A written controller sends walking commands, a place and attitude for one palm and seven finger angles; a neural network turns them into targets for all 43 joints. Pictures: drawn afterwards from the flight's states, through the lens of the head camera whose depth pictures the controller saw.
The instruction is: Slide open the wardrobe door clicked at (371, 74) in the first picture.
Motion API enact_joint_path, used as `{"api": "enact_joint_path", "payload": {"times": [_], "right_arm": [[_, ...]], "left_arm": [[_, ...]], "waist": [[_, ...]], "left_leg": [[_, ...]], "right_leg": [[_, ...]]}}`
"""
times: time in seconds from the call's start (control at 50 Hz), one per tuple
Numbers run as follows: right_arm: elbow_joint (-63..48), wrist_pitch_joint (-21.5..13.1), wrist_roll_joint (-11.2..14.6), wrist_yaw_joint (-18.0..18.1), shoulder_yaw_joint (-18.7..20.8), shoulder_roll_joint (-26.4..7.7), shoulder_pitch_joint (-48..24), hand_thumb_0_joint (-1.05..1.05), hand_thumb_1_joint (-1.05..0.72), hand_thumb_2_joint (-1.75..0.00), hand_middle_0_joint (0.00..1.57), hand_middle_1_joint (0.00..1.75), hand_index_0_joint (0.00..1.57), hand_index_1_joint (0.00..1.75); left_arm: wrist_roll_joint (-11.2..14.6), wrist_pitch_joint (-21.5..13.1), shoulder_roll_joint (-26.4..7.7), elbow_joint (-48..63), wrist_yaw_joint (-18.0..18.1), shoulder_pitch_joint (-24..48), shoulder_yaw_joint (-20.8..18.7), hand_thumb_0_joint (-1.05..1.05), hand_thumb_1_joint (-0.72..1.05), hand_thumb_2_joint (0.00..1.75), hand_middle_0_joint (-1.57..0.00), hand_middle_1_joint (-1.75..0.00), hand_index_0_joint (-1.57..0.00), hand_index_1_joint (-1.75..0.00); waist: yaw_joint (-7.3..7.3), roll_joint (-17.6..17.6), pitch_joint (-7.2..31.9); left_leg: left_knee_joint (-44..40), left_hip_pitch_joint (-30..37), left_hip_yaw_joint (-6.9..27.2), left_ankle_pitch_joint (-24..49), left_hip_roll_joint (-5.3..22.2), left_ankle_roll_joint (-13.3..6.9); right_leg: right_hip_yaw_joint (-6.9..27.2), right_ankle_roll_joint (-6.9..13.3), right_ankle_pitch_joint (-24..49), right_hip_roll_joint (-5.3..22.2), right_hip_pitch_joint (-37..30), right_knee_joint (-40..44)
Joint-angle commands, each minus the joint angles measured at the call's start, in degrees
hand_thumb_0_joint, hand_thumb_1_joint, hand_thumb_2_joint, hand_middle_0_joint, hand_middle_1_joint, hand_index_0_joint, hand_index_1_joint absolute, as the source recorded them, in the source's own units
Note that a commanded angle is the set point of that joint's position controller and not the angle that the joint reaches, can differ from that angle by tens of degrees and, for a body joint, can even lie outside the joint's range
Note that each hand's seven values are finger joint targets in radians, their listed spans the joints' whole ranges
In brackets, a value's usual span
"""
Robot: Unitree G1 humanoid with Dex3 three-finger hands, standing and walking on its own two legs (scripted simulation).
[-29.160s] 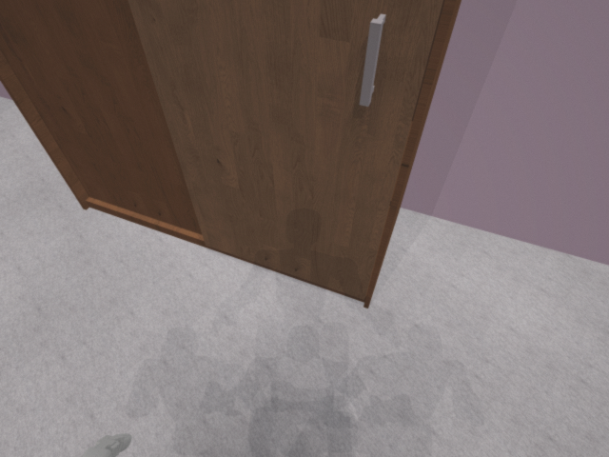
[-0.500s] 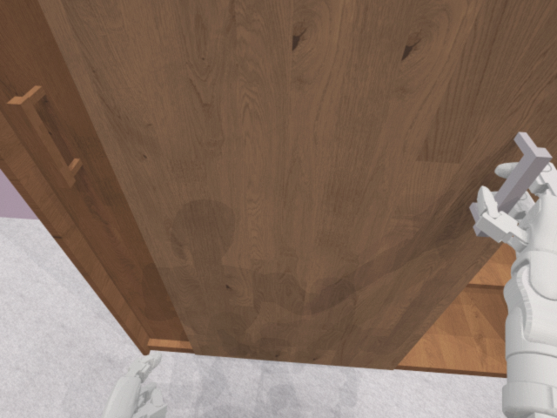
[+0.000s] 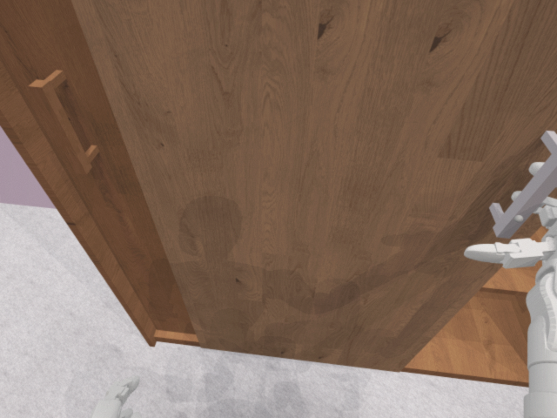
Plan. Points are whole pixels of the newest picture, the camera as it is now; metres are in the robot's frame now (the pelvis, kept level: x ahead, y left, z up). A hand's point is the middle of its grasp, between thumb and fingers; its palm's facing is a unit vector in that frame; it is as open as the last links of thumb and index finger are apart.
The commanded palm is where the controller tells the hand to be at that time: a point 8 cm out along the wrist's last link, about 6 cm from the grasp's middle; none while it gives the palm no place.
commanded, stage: slip the hand off the handle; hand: right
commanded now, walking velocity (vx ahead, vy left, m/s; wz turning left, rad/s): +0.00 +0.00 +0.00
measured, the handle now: (525, 187) +0.40 -0.31 +0.17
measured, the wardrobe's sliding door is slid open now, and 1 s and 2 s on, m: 0.48 0.48 0.48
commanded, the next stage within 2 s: draw the hand back to the body in 1.32 s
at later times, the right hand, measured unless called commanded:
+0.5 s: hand out of the picture +0.35 -0.35 +0.15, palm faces +0.47 +0.87 -0.13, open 14.7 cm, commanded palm +0.31 -0.38 +0.15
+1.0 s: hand out of the picture +0.28 -0.37 +0.14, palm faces +0.50 +0.86 -0.13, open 14.7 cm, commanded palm +0.23 -0.39 +0.15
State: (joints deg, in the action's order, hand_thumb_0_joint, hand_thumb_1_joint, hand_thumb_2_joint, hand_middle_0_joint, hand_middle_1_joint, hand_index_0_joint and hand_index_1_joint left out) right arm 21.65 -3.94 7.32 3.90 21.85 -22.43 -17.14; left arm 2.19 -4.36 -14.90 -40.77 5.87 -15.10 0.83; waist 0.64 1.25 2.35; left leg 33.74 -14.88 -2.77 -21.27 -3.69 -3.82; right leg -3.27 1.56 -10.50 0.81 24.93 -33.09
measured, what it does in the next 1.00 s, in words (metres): stands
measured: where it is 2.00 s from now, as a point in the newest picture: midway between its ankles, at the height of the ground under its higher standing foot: outside the picture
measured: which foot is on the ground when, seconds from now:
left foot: down 0.00-1.00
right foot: down 0.00-1.00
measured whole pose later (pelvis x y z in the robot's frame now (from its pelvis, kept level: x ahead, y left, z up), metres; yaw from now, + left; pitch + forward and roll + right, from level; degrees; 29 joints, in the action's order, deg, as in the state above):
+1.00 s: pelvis -0.01 -0.04 +0.00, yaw +0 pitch +1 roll +2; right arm 11.7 -4.8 10.9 -1.3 27.1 -24.1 -3.8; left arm 2.4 -6.4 -13.6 -38.7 6.6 -13.9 2.3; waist 2.1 1.4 2.6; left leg 32.6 -13.3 -2.5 -20.4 -2.1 -1.1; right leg -3.7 4.4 -10.7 -0.8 24.4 -33.8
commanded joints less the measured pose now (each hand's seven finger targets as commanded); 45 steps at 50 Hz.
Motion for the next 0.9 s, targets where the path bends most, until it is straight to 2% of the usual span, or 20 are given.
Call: {"api": "enact_joint_path", "payload": {"times": [0.0,0.02,0.04,0.12,0.14,0.2,0.26,0.36,0.48,0.52,0.54,0.6,0.62,0.7,0.76,0.78,0.82,0.84,0.86,0.88], "right_arm": [[-14.11,-4.42,-0.06,0.48,2.12,-14.36,-20.99,0.00,0.55,-0.20,0.25,1.15,0.25,1.15],[-11.39,-4.48,-0.35,0.96,6.48,-18.24,-16.79,0.00,0.55,-0.20,0.25,1.15,0.25,1.15],[-11.63,-4.24,-0.21,0.49,4.07,-15.65,-16.34,0.00,0.55,-0.20,0.25,1.15,0.25,1.15],[-9.79,-3.53,0.04,-0.02,8.78,-20.69,-17.25,0.00,0.55,-0.20,0.25,1.15,0.25,1.15],[-10.87,-3.53,-0.06,-0.40,5.97,-18.50,-19.37,0.00,0.55,-0.20,0.25,1.15,0.25,1.15],[-11.52,-4.19,-0.46,-0.98,5.16,-18.32,-20.98,0.00,0.55,-0.20,0.25,1.15,0.25,1.15],[-10.55,-5.04,-0.45,-1.58,3.41,-16.94,-22.02,0.00,0.55,-0.20,0.25,1.15,0.25,1.15],[-7.34,-4.79,0.13,-3.01,5.24,-20.01,-22.79,0.00,0.55,-0.20,0.25,1.15,0.25,1.15],[-7.07,-5.77,0.08,-3.72,6.15,-21.41,-23.65,0.00,0.55,-0.20,0.25,1.15,0.25,1.15],[-6.48,-6.47,-0.18,-3.64,8.61,-24.21,-23.36,0.00,0.55,-0.20,0.25,1.15,0.25,1.15],[-7.14,-6.63,-0.12,-4.08,6.75,-22.44,-23.80,0.00,0.55,-0.20,0.25,1.15,0.25,1.15],[-4.82,-6.46,0.07,-5.00,7.15,-23.31,-23.95,0.00,0.55,-0.20,0.25,1.15,0.25,1.15],[-4.36,-6.39,0.38,-5.18,6.64,-22.01,-22.14,0.00,0.55,-0.20,0.25,1.15,0.25,1.15],[-11.14,-6.01,1.72,-5.89,6.71,-20.25,-14.91,0.00,0.55,-0.20,0.25,1.15,0.25,1.15],[-13.76,-5.26,2.97,-5.37,9.13,-20.47,-8.37,0.00,0.55,-0.20,0.25,1.15,0.25,1.15],[-15.49,-5.05,3.23,-5.33,8.30,-19.37,-8.87,0.00,0.55,-0.20,0.25,1.15,0.25,1.15],[-18.15,-5.00,3.29,-4.40,11.85,-22.09,-5.60,0.00,0.55,-0.20,0.25,1.15,0.25,1.15],[-20.59,-5.05,3.26,-4.33,10.78,-20.88,-5.64,0.00,0.55,-0.20,0.25,1.15,0.25,1.15],[-21.81,-4.81,3.46,-4.27,11.31,-20.55,-2.74,0.00,0.55,-0.20,0.25,1.15,0.25,1.15],[-23.31,-4.89,3.56,-4.40,9.99,-19.38,-3.56,0.00,0.55,-0.20,0.25,1.15,0.25,1.15]], "left_arm": [[-0.25,-3.26,-7.53,7.86,0.69,5.47,-2.79,0.00,0.90,0.90,-0.20,-0.30,-0.20,-0.30],[-0.29,-2.95,-7.92,7.41,0.78,4.92,-2.94,0.00,0.90,0.90,-0.20,-0.30,-0.20,-0.30],[-0.29,-2.81,-7.60,8.05,0.65,5.19,-2.54,0.00,0.90,0.90,-0.20,-0.30,-0.20,-0.30],[0.12,-2.06,-7.53,7.95,1.19,5.38,-2.43,0.00,0.90,0.90,-0.20,-0.30,-0.20,-0.30],[0.10,-2.08,-7.28,8.46,1.22,5.68,-2.08,0.00,0.90,0.90,-0.20,-0.30,-0.20,-0.30],[-0.01,-2.39,-7.26,8.61,1.30,5.41,-2.17,0.00,0.90,0.90,-0.20,-0.30,-0.20,-0.30],[0.00,-2.70,-7.52,8.34,1.36,4.78,-2.16,0.00,0.90,0.90,-0.20,-0.30,-0.20,-0.30],[0.24,-2.68,-8.11,8.10,1.78,4.41,-1.95,0.00,0.90,0.90,-0.20,-0.30,-0.20,-0.30],[0.09,-2.89,-8.27,8.37,1.77,4.16,-1.90,0.00,0.90,0.90,-0.20,-0.30,-0.20,-0.30],[0.03,-2.74,-8.52,7.77,1.85,3.52,-1.98,0.00,0.90,0.90,-0.20,-0.30,-0.20,-0.30],[-0.02,-2.90,-8.37,8.28,1.78,3.80,-1.83,0.00,0.90,0.90,-0.20,-0.30,-0.20,-0.30],[0.06,-3.06,-8.72,8.00,1.84,3.51,-1.75,0.00,0.90,0.90,-0.20,-0.30,-0.20,-0.30],[0.05,-2.97,-8.65,7.98,1.88,3.22,-1.78,0.00,0.90,0.90,-0.20,-0.30,-0.20,-0.30],[0.08,-3.78,-8.48,9.78,1.23,3.92,-2.27,0.00,0.90,0.90,-0.20,-0.30,-0.20,-0.30],[0.19,-3.82,-8.23,10.37,0.98,4.75,-2.15,0.00,0.90,0.90,-0.20,-0.30,-0.20,-0.30],[0.32,-3.99,-8.07,10.49,1.04,5.48,-2.01,0.00,0.90,0.90,-0.20,-0.30,-0.20,-0.30],[0.10,-4.06,-7.95,10.46,1.12,5.83,-1.98,0.00,0.90,0.90,-0.20,-0.30,-0.20,-0.30],[0.08,-4.27,-7.66,10.71,1.09,6.43,-1.94,0.00,0.90,0.90,-0.20,-0.30,-0.20,-0.30],[-0.01,-4.50,-7.35,11.05,1.05,6.69,-1.96,0.00,0.90,0.90,-0.20,-0.30,-0.20,-0.30],[0.10,-4.76,-7.16,10.97,1.12,7.44,-1.71,0.00,0.90,0.90,-0.20,-0.30,-0.20,-0.30]], "waist": [[-0.31,0.92,15.01],[0.94,-1.26,14.35],[0.71,-0.36,14.69],[1.06,-0.42,12.61],[0.27,0.88,13.33],[-0.10,3.78,14.04],[-0.95,2.84,13.62],[-0.73,2.14,13.02],[-0.61,4.59,13.86],[-0.23,4.58,13.64],[-0.52,6.27,14.34],[-1.01,5.95,12.98],[-0.64,4.30,12.34],[1.13,6.53,16.69],[2.08,3.31,14.20],[1.54,3.49,13.15],[2.85,3.47,12.80],[2.31,5.08,13.59],[2.85,5.09,13.69],[2.10,6.04,12.65]], "left_leg": [[-6.28,-6.08,4.11,19.21,3.27,3.35],[-6.09,-4.98,3.96,19.48,3.19,3.28],[-5.55,-4.69,3.85,20.74,3.33,3.30],[-6.11,-5.36,3.77,18.32,3.21,3.26],[-5.90,-5.82,3.74,17.93,3.13,3.17],[-5.80,-7.66,3.11,15.82,2.63,2.58],[-6.05,-9.53,2.46,13.27,2.24,2.32],[-6.57,-9.37,2.32,11.47,2.34,2.13],[-6.30,-10.75,1.72,9.35,2.08,1.88],[-6.30,-10.38,1.67,9.55,1.97,1.66],[-6.05,-10.62,1.67,9.33,1.96,1.70],[-5.88,-12.43,1.24,7.44,1.85,1.69],[-6.44,-11.83,1.34,7.35,1.88,1.72],[-5.47,-10.27,0.69,9.42,1.68,1.49],[-6.06,-8.88,0.45,9.53,1.44,1.66],[-6.15,-9.40,0.44,9.49,1.51,1.82],[-6.39,-8.19,0.52,9.15,1.51,1.67],[-6.17,-8.30,0.62,9.77,1.52,1.70],[-6.13,-8.09,0.52,9.39,1.46,1.71],[-6.05,-8.99,0.50,8.94,1.50,1.78]], "right_leg": [[2.33,1.60,7.50,-0.41,-16.47,0.70],[2.46,1.66,7.73,-0.20,-14.97,0.74],[2.32,1.66,8.21,-0.56,-14.70,0.84],[2.34,1.62,7.03,-0.10,-13.65,1.03],[2.39,1.64,6.92,-0.37,-14.33,1.08],[3.09,1.45,7.31,-0.06,-16.87,0.97],[4.37,1.43,6.21,0.39,-18.24,1.26],[5.14,1.34,4.40,0.45,-17.33,1.97],[6.35,1.11,3.37,0.86,-18.93,2.45],[6.79,1.09,3.72,1.22,-18.90,2.55],[6.75,1.04,3.60,0.96,-19.28,2.52],[8.06,0.80,0.76,1.41,-19.16,3.27],[7.93,1.07,0.00,1.40,-18.33,3.31],[8.78,0.62,3.90,1.69,-21.75,3.47],[8.41,0.73,3.67,1.77,-19.42,4.16],[8.13,0.81,3.24,1.77,-19.45,4.25],[8.01,0.76,2.60,1.81,-18.62,4.63],[7.73,0.76,3.70,1.64,-19.72,4.51],[7.87,0.67,3.43,1.65,-19.68,4.65],[7.95,0.56,2.57,1.70,-20.02,4.82]]}}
